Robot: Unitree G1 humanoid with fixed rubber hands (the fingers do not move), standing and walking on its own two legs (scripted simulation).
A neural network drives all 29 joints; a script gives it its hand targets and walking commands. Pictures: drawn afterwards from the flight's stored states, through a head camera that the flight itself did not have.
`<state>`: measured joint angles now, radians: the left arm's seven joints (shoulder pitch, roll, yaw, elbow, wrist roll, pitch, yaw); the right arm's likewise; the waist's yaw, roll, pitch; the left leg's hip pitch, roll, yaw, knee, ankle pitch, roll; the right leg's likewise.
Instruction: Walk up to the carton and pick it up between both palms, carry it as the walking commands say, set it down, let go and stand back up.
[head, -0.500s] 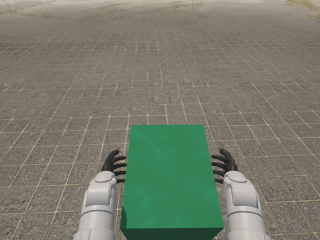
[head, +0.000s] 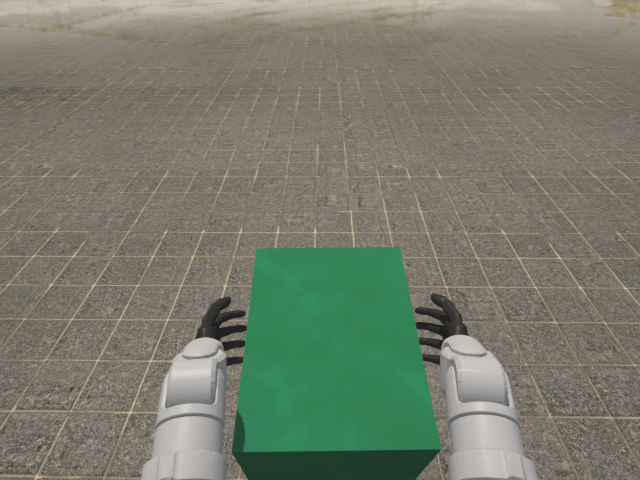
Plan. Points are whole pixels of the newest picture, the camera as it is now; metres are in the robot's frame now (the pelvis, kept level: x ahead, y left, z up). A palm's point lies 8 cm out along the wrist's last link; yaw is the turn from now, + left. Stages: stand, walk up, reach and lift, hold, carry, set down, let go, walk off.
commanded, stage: reach and lift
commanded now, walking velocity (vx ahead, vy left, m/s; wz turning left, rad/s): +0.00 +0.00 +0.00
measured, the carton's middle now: (330, 358) +0.34 +0.00 -0.03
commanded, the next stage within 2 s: hold in 0.90 s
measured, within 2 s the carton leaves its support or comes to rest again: neither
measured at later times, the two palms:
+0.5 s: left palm (212, 359) +0.29 +0.15 +0.05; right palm (457, 350) +0.30 -0.17 +0.05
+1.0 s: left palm (213, 364) +0.28 +0.15 +0.05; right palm (462, 357) +0.28 -0.17 +0.05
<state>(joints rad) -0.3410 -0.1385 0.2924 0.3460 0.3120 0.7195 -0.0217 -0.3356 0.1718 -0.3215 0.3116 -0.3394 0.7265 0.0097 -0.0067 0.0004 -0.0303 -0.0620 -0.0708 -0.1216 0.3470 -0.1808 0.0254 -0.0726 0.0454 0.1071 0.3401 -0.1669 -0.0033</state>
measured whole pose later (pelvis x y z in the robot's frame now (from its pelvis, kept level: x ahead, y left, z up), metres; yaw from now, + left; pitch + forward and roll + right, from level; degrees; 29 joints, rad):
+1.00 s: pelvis +0.00 -0.01 +0.00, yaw +0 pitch -6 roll +0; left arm -0.24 -0.15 0.24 0.24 0.28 0.76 -0.01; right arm -0.25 0.15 -0.25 0.24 -0.30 0.75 0.02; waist 0.00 0.01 -0.03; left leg -0.04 -0.05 -0.12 0.34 -0.19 0.01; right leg -0.05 0.06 0.10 0.34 -0.17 -0.02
